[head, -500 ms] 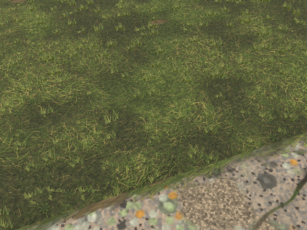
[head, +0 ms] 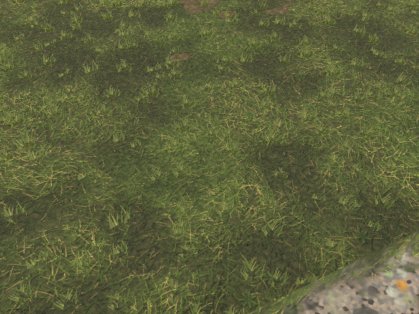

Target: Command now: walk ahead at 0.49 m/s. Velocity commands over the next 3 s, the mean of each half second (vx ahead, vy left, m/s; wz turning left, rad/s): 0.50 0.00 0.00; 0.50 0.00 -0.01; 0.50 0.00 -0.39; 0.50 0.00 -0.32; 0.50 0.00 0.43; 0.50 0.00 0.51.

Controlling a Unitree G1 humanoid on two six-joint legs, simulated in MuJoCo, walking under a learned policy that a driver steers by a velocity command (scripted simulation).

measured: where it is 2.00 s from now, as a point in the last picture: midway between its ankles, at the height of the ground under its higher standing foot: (204, 196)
